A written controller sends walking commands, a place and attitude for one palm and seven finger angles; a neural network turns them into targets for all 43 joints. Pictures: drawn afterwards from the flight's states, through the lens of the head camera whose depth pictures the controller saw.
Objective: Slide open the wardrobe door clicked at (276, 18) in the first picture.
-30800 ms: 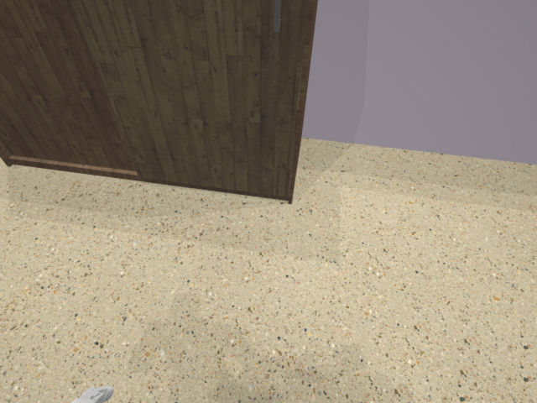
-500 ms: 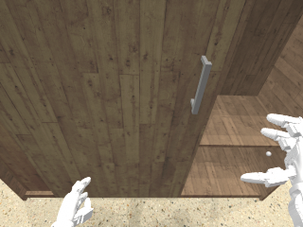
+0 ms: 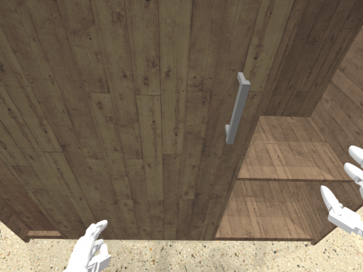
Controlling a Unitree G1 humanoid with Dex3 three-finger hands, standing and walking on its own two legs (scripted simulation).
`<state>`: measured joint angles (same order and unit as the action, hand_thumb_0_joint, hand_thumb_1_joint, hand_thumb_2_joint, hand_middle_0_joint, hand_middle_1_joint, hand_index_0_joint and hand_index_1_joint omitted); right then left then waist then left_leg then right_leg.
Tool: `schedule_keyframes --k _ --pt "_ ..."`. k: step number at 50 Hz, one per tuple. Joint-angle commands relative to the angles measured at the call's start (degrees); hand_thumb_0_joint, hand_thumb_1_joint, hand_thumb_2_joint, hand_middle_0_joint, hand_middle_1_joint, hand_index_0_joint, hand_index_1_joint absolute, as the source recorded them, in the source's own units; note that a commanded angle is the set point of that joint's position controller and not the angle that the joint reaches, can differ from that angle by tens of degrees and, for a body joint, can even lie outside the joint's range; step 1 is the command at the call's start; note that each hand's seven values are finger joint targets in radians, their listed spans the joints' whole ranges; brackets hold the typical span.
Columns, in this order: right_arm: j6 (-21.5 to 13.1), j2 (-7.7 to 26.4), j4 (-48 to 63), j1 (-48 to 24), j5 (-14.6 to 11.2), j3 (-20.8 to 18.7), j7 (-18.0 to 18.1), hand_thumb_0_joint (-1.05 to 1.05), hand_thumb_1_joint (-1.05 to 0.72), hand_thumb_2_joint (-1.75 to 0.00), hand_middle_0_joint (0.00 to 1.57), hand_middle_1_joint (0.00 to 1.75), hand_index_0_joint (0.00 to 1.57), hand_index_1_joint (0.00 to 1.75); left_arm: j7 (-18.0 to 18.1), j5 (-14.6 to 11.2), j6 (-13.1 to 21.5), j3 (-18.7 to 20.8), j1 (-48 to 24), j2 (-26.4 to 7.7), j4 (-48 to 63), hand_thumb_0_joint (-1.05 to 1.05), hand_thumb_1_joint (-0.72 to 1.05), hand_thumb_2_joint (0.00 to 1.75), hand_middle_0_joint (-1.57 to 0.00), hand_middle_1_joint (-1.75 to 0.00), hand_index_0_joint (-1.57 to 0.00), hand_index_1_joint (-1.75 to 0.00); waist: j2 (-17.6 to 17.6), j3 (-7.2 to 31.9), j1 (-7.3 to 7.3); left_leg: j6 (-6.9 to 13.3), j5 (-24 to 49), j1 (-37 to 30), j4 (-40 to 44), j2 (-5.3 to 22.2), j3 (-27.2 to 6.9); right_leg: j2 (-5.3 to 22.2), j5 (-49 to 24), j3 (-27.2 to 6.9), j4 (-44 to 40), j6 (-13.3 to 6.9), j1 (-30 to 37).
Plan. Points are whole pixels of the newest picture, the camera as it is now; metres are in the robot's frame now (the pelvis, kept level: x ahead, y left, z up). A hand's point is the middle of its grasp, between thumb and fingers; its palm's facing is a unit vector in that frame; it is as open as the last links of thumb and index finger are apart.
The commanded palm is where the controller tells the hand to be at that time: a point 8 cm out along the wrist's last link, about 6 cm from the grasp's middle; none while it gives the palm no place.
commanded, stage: draw the hand back to the body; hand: right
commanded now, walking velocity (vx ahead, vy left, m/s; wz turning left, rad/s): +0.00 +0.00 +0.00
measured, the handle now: (234, 110) +0.44 -0.13 +0.16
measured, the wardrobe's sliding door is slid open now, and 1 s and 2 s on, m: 0.56 0.56 0.56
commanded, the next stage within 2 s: step back with the hand held close in 0.44 s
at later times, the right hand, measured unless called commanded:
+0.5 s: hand (348, 210) +0.18 -0.27 +0.16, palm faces +0.47 +0.82 -0.34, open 7.4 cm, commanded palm +0.13 -0.30 +0.17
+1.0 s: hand (362, 228) +0.15 -0.28 +0.15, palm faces +0.37 +0.80 -0.48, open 7.4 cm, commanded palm +0.10 -0.31 +0.17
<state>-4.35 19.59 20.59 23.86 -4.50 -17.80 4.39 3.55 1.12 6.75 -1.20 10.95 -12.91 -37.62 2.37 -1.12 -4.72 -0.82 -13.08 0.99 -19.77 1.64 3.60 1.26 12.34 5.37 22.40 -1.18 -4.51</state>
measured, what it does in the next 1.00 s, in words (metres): shifts its weight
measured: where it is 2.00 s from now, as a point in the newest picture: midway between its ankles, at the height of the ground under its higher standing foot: outside the picture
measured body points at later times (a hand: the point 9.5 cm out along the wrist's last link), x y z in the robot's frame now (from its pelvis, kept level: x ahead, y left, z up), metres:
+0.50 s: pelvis +0.00 +0.00 +0.00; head -0.03 +0.01 +0.45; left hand +0.19 +0.21 -0.08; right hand +0.15 -0.31 +0.17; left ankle -0.02 +0.13 -0.75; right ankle +0.01 -0.10 -0.75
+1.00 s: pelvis -0.05 -0.02 -0.01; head -0.04 -0.02 +0.44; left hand +0.13 +0.23 -0.08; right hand +0.13 -0.32 +0.18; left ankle -0.02 +0.13 -0.75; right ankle +0.01 -0.10 -0.75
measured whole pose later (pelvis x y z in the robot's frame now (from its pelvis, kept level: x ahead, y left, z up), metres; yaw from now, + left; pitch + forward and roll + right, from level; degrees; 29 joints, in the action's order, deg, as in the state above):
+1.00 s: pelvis -0.05 -0.02 -0.01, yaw +1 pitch +0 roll +1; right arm -9.5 23.8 26.0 30.2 -3.0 -22.9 5.8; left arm 5.0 -0.2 1.4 0.6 11.3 -13.6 -31.0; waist 1.2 -1.0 -1.2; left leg -2.1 -10.4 14.5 -25.4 2.3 2.2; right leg 1.1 9.8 6.6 27.2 -3.1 -17.2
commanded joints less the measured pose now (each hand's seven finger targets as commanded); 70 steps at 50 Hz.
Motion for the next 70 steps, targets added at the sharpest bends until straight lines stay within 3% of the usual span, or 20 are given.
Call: schedule_keyframes --k 1,3,10,16,19,26,28,29,30,31,33,37,40,46,52,56,60,66,68,70 --pt "-3.2 10.7 13.0 -4.3 -0.1 -8.1 1.2 0.00 -0.83 -0.87 0.20 0.34 0.20 0.34 0.5 -0.2 2.8 2.3 -7.6 -6.5 9.5 0.00 0.90 0.90 -0.20 -0.30 -0.20 -0.30 1.0 3.8 -0.39 1.9 11.8 3.7 2.9 -1.5 -1.5 0.2 -13.1 -3.8 -2.7 0.0 2.8" --pt "-3.2 11.0 14.7 -4.9 0.2 -8.2 1.3 0.00 -0.90 -0.90 0.20 0.30 0.20 0.30 0.4 -0.2 2.7 2.4 -7.4 -6.6 9.5 0.00 0.90 0.90 -0.20 -0.30 -0.20 -0.30 3.5 4.2 -0.30 2.0 11.8 3.7 2.6 -1.6 -1.5 0.3 -14.1 -4.1 -2.7 0.3 3.1" --pt "-2.3 10.2 13.4 -5.5 0.3 -7.2 1.5 0.00 -0.90 -0.90 0.20 0.30 0.20 0.30 0.7 -0.1 2.8 2.4 -7.5 -6.9 9.4 0.00 0.90 0.90 -0.20 -0.30 -0.20 -0.30 -0.6 4.1 -0.16 1.9 10.7 3.7 3.1 -1.9 -1.2 0.1 -12.6 -4.2 -3.0 0.0 2.9" --pt "-2.4 10.8 14.8 -6.5 0.5 -7.6 1.8 0.00 -0.90 -0.90 0.20 0.30 0.20 0.30 0.6 0.0 3.0 2.2 -7.9 -6.6 9.3 0.00 0.90 0.90 -0.20 -0.30 -0.20 -0.30 3.6 4.2 -0.38 2.1 10.4 3.1 3.0 -1.7 -1.4 0.0 -12.4 -4.3 -3.1 0.3 2.7" --pt "-2.3 10.5 13.7 -5.5 0.3 -7.7 1.7 0.00 -0.90 -0.90 0.20 0.30 0.20 0.30 0.5 0.0 2.9 2.2 -8.0 -6.5 9.4 0.00 0.90 0.90 -0.20 -0.30 -0.20 -0.30 0.6 3.1 -0.37 2.0 9.9 3.7 3.3 -1.8 -1.1 0.1 -11.7 -4.3 -3.3 0.3 2.3" --pt "-2.6 10.0 13.0 -5.5 0.1 -7.3 1.4 0.00 -0.90 -0.90 0.20 0.30 0.20 0.30 0.6 -0.1 2.8 2.3 -8.2 -6.5 9.2 0.00 0.90 0.90 -0.20 -0.30 -0.20 -0.30 1.3 1.9 -0.14 1.9 7.7 4.1 4.2 -1.8 -1.3 0.2 -9.1 -4.1 -3.9 0.2 1.7" --pt "-2.9 12.0 13.0 -9.2 0.2 -8.9 1.8 0.00 -0.90 -0.90 0.20 0.30 0.20 0.30 0.8 0.0 3.0 2.4 -8.2 -6.8 8.8 0.00 0.90 0.90 -0.20 -0.30 -0.20 -0.30 1.5 3.0 -0.05 1.9 7.7 4.0 4.5 -1.8 -1.5 -0.2 -8.6 -4.0 -3.8 0.0 2.1" --pt "-5.6 18.5 17.7 -16.1 0.7 -14.6 2.3 0.00 -0.90 -0.90 0.20 0.30 0.20 0.30 0.8 -1.0 1.7 1.6 -9.4 -7.1 12.0 0.00 0.90 0.90 -0.20 -0.30 -0.20 -0.30 0.8 -1.8 2.10 1.5 9.8 10.9 6.7 1.0 -6.0 1.0 -3.9 -4.3 -1.3 -1.1 -3.2" --pt "-6.9 18.2 15.7 -15.3 0.9 -14.5 2.3 0.00 -0.90 -0.90 0.20 0.30 0.20 0.30 1.2 -0.9 1.0 1.3 -9.1 -6.0 10.7 0.00 0.90 0.90 -0.20 -0.30 -0.20 -0.30 0.1 -1.2 2.31 1.7 10.6 11.3 6.6 2.4 -5.9 0.7 -2.8 -5.0 -0.5 -1.1 -3.6" --pt "-6.5 13.2 11.0 -7.3 1.0 -10.9 1.9 0.00 -0.90 -0.90 0.20 0.30 0.20 0.30 1.3 -0.5 0.4 1.6 -8.5 -6.3 10.4 0.00 0.90 0.90 -0.20 -0.30 -0.20 -0.30 -1.8 -0.3 2.69 1.8 11.2 12.7 5.9 2.9 -5.6 0.8 -4.7 -4.9 0.4 -1.0 -3.2" --pt "-6.3 10.6 11.8 -2.0 1.2 -8.5 1.5 0.00 -0.90 -0.90 0.20 0.30 0.20 0.30 1.0 -0.4 -0.5 2.3 -7.9 -6.8 12.2 0.00 0.90 0.90 -0.20 -0.30 -0.20 -0.30 -0.7 4.4 2.57 1.1 14.1 12.6 3.9 3.2 -5.2 1.3 -8.8 -3.9 1.5 -1.1 -1.6" --pt "-6.8 12.4 15.2 2.8 1.1 -10.6 2.0 0.00 -0.90 -0.90 0.20 0.30 0.20 0.30 1.3 -0.7 -2.0 3.2 -6.9 -7.1 14.0 0.00 0.90 0.90 -0.20 -0.30 -0.20 -0.30 0.0 11.1 2.57 0.4 18.8 10.3 -0.6 2.4 -4.1 2.5 -17.6 -4.2 1.6 -1.2 -0.7" --pt "-7.3 14.8 16.5 4.2 1.0 -13.3 2.5 0.00 -0.90 -0.90 0.20 0.30 0.20 0.30 1.7 -0.9 -2.6 3.5 -7.0 -7.2 15.0 0.00 0.90 0.90 -0.20 -0.30 -0.20 -0.30 -0.7 11.1 2.56 0.3 17.7 10.5 -2.0 1.8 -4.0 2.9 -17.7 -5.0 1.2 -1.3 -2.8" --pt "-8.8 14.5 17.3 4.0 1.2 -13.7 3.2 0.00 -0.90 -0.90 0.20 0.30 0.20 0.30 2.1 -1.4 -2.3 4.0 -5.8 -7.3 15.9 0.00 0.90 0.90 -0.20 -0.30 -0.20 -0.30 0.9 9.1 2.92 0.1 11.5 9.9 -4.1 0.7 -4.5 3.9 -8.5 -6.4 -1.3 -1.8 -9.3" --pt "-10.5 12.7 16.7 2.6 2.8 -12.9 3.7 0.00 -0.90 -0.90 0.20 0.30 0.20 0.30 2.1 -1.6 -0.2 4.3 -5.2 -8.3 16.0 0.00 0.90 0.90 -0.20 -0.30 -0.20 -0.30 3.4 4.9 3.11 -0.1 2.0 5.8 -8.0 -0.7 -5.1 6.1 16.5 -10.0 -6.5 -3.9 -23.7" --pt "-11.9 12.6 16.7 2.0 3.6 -13.5 3.9 0.00 -0.90 -0.90 0.20 0.30 0.20 0.30 2.2 -1.5 1.5 4.5 -4.3 -8.4 15.3 0.00 0.90 0.90 -0.20 -0.30 -0.20 -0.30 3.9 4.8 3.15 0.0 -1.6 4.7 -10.5 -1.5 -5.5 7.1 24.3 -12.3 -7.7 -4.7 -28.7" --pt "-13.1 14.3 18.2 0.9 4.0 -14.8 3.9 0.00 -0.90 -0.90 0.20 0.30 0.20 0.30 2.0 -1.1 2.8 4.8 -3.7 -8.3 14.7 0.00 0.90 0.90 -0.20 -0.30 -0.20 -0.30 0.7 4.4 3.40 1.2 -5.9 9.3 -6.9 -0.8 -9.3 5.2 23.9 -11.6 -3.5 -4.1 -27.3" --pt "-13.9 13.3 17.9 -2.3 3.1 -11.9 4.7 0.00 -0.90 -0.90 0.20 0.30 0.20 0.30 1.8 -0.7 3.8 4.2 -1.8 -6.7 11.5 0.00 0.90 0.90 -0.20 -0.30 -0.20 -0.30 -5.2 5.3 4.71 3.8 -10.6 27.1 2.0 5.0 -13.3 0.7 11.4 -7.7 9.3 -0.9 -9.9" --pt "-14.1 13.8 18.1 -3.4 3.3 -12.0 5.0 0.00 -0.90 -0.90 0.20 0.30 0.20 0.30 2.0 -0.9 3.9 4.1 -2.0 -7.2 11.4 0.00 0.90 0.90 -0.20 -0.30 -0.20 -0.30 -2.8 4.2 4.83 2.9 -13.2 28.4 0.8 3.4 -11.1 1.5 13.8 -9.8 6.9 -1.0 -10.6" --pt "-14.6 14.7 19.1 -3.1 3.6 -13.6 5.1 0.00 -0.90 -0.90 0.20 0.30 0.20 0.30 2.5 -0.6 4.3 4.2 -3.5 -8.2 12.3 0.00 0.90 0.90 -0.20 -0.30 -0.20 -0.30 6.4 3.1 4.52 0.6 -11.6 20.4 -7.4 -1.8 -7.0 6.1 23.3 -16.7 -5.7 -2.9 -20.1"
